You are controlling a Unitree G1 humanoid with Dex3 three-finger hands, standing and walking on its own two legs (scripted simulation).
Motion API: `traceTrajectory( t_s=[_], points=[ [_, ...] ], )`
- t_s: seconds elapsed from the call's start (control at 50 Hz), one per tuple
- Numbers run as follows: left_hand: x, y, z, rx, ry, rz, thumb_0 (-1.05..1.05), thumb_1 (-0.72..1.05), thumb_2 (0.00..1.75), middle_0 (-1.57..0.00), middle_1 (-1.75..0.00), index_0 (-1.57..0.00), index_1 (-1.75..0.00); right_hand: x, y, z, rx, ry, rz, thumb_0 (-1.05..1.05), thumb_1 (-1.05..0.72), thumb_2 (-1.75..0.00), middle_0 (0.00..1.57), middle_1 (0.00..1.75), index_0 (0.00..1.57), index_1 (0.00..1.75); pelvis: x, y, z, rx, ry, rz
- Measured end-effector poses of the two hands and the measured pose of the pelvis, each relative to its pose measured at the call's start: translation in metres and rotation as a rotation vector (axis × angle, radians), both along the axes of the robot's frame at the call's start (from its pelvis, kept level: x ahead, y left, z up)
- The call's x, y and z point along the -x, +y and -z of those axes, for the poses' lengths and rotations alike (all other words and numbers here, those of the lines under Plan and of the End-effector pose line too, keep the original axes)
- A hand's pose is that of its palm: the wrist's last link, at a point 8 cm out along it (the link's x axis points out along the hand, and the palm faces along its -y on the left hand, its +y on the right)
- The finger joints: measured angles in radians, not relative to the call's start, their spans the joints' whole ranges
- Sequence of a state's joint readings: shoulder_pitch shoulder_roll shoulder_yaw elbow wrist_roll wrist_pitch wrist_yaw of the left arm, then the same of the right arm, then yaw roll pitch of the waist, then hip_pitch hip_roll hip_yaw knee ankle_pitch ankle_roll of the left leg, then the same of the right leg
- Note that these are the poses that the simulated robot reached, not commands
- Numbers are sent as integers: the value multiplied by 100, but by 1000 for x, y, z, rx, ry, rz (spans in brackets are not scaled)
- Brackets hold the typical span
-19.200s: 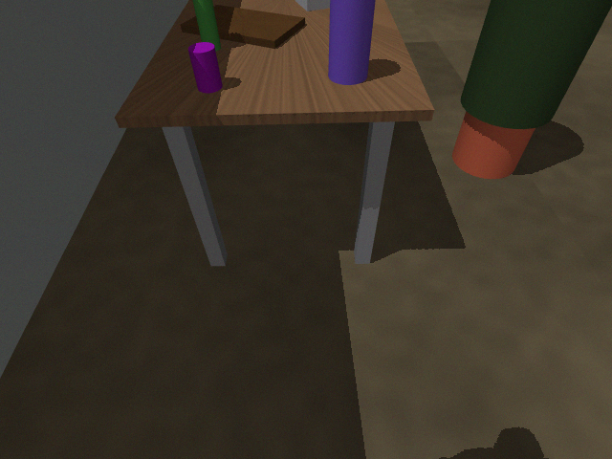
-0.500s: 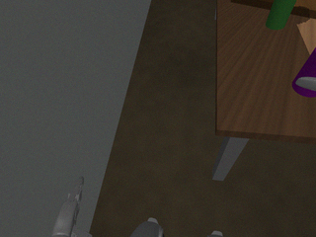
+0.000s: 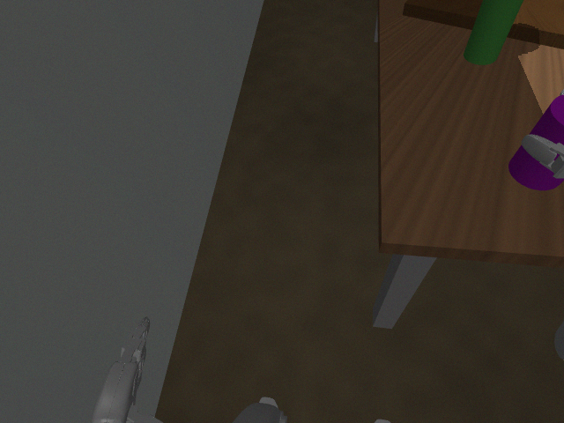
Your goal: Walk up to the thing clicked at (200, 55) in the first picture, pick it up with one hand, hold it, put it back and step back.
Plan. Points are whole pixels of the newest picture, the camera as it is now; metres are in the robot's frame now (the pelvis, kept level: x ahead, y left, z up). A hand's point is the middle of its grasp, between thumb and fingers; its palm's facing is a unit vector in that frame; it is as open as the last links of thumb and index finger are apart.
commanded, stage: settle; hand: right
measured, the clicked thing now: (556, 145) +0.50 -0.27 +0.09
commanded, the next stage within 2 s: lift in 0.58 s
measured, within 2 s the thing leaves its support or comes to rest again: leaves its support in 0.06 s
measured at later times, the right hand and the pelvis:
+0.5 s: hand out of the picture +0.50 -0.27 +0.16, palm faces +0.29 +0.96 +0.03, open 10.0 cm; pelvis +0.00 +0.00 +0.02, yaw +0 degrees
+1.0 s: hand out of the picture +0.48 -0.27 +0.19, palm faces +0.29 +0.96 +0.02, open 10.0 cm; pelvis +0.00 +0.00 +0.03, yaw +0 degrees
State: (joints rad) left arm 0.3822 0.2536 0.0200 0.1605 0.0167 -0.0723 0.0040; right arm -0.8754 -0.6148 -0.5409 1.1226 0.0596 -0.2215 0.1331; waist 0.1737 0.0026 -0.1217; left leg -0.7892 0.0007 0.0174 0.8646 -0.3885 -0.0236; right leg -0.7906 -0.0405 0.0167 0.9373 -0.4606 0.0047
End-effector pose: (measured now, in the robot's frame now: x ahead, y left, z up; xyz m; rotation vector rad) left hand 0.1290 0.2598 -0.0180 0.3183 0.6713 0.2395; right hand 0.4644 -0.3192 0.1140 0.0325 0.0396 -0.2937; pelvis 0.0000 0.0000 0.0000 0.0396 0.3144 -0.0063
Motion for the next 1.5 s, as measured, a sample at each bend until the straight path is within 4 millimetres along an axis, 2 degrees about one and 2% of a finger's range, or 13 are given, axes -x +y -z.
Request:
traceTrajectory(
  t_s=[0.34,0.74,0.88,1.08,1.32,1.5],
  points=[
    [-5,1,-2,32,-1,-8,-1,-52,4,-5,-5,-6,-4,0,5,-36,6,-10,11,-1,43,-105,74,111,77,113,-4,3,-13,9,-45,-2],
    [0,-2,-1,52,10,-16,-1,-53,4,-5,-5,-6,-4,5,5,-55,8,-7,5,0,46,-109,71,116,74,118,-2,1,-21,11,-78,-4],
    [-1,0,-10,44,-24,-26,-1,-52,3,-5,-5,-7,-3,12,4,-64,11,-16,3,0,46,-109,71,116,74,118,-3,-2,-24,11,-97,-10],
    [-2,-2,-11,65,-41,-25,-1,-52,3,-5,-5,-7,-3,34,6,-83,23,-40,-4,0,46,-110,72,115,75,118,-5,-3,-32,12,-145,-10],
    [-13,-3,-11,104,-97,-17,-1,-54,5,-5,-5,-6,-4,77,21,-123,45,-88,-15,0,47,-110,72,115,75,117,-3,1,-39,25,-225,3],
    [-15,0,-7,120,-101,1,-1,-54,5,-5,-5,-6,-5,108,33,-143,46,-99,-5,-1,47,-111,73,114,76,116,1,6,-42,35,-270,11]
  ],
)
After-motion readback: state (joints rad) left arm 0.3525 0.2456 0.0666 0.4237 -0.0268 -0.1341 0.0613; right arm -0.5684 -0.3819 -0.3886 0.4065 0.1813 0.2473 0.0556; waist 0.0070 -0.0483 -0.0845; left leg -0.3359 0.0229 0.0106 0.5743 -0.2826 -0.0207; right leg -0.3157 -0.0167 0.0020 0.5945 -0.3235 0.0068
